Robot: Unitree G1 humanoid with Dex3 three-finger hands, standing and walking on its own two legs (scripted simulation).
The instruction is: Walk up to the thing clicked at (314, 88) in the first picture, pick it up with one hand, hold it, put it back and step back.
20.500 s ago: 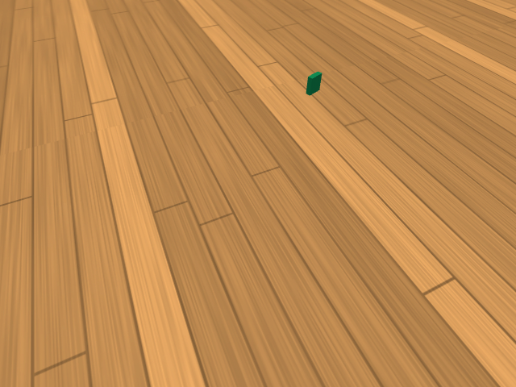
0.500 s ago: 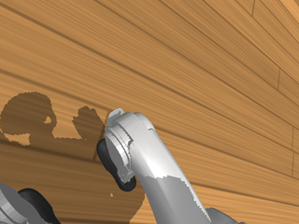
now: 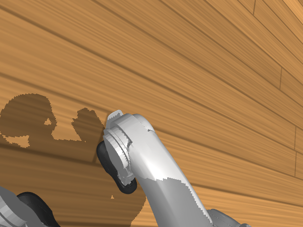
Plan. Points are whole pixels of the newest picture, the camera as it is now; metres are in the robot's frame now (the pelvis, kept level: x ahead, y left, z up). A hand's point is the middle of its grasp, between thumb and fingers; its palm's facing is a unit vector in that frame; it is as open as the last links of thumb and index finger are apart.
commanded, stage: settle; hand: left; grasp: from the side
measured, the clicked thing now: out of the picture +0.47 +0.32 -0.27
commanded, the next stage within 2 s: lift in 0.90 s
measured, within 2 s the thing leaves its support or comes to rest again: leaves its support in 0.44 s
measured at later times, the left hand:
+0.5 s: hand out of the picture +0.48 +0.32 -0.22, palm faces -0.02 -0.44 -0.90, open 7.6 cm
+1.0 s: hand out of the picture +0.47 +0.33 -0.14, palm faces -0.06 -0.45 -0.89, open 7.5 cm
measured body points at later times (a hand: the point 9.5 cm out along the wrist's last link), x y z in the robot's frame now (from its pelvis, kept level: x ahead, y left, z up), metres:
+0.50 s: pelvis +0.00 +0.00 +0.01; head +0.31 +0.09 +0.32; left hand +0.48 +0.34 -0.17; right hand -0.01 -0.24 -0.04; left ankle +0.07 +0.14 -0.30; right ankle +0.13 -0.11 -0.30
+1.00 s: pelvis +0.01 -0.01 +0.02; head +0.27 +0.07 +0.37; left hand +0.47 +0.35 -0.09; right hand +0.02 -0.26 -0.07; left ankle +0.07 +0.14 -0.30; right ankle +0.13 -0.11 -0.30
